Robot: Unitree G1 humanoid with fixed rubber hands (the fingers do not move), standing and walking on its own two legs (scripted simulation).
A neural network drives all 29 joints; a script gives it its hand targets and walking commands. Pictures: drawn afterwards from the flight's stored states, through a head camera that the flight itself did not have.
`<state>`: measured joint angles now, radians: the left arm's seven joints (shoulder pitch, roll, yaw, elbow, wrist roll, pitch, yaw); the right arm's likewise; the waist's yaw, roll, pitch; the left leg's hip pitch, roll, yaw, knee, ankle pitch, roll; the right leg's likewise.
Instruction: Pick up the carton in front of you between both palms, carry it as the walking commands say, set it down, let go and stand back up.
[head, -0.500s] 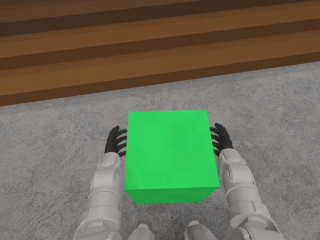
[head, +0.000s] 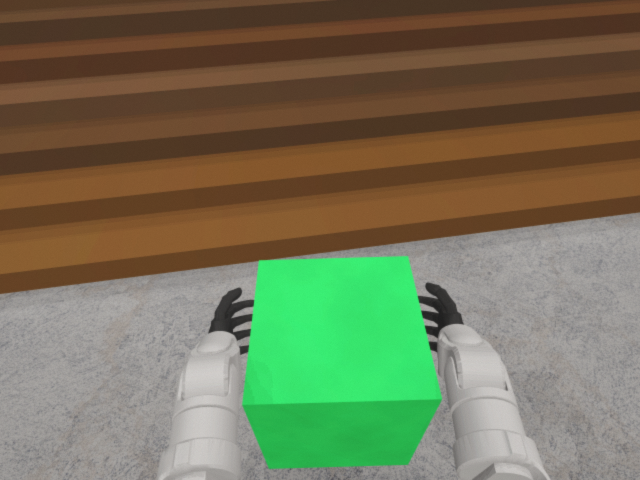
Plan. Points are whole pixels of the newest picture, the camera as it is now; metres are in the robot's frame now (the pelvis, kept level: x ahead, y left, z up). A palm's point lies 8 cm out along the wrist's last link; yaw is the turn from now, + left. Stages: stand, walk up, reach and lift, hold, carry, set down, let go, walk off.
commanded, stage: reach and lift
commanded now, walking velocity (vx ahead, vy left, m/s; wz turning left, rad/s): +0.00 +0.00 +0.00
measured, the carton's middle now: (336, 366) +0.29 +0.00 -0.05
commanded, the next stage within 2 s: hold in 0.84 s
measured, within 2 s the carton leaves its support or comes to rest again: neither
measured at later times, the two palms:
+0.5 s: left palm (222, 334) +0.30 +0.15 +0.03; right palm (450, 327) +0.30 -0.15 +0.03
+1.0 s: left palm (217, 328) +0.29 +0.15 +0.06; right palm (453, 320) +0.29 -0.15 +0.05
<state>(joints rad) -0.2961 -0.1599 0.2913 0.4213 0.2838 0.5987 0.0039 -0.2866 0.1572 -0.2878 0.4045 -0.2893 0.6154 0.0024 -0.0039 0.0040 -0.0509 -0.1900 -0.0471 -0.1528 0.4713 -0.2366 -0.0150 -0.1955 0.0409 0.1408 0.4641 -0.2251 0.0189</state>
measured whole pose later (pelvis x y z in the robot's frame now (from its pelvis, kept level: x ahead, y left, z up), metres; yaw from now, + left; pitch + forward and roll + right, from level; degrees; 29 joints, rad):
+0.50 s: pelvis +0.00 +0.00 +0.00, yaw +0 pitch -4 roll +0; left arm -0.29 -0.16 0.26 0.34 0.29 0.64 -0.01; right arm -0.28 0.16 -0.26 0.32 -0.28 0.65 0.00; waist 0.00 0.00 0.00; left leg -0.13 -0.04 -0.15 0.41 -0.22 -0.01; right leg -0.14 0.04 0.14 0.41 -0.21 0.02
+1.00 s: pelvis +0.01 +0.00 +0.01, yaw +0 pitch -6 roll +0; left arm -0.23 -0.14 0.20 0.21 0.25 0.74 0.00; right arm -0.22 0.14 -0.19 0.20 -0.25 0.75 0.00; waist 0.00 0.00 -0.01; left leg -0.04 -0.03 -0.14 0.35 -0.20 -0.01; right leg -0.05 0.03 0.14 0.35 -0.19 0.02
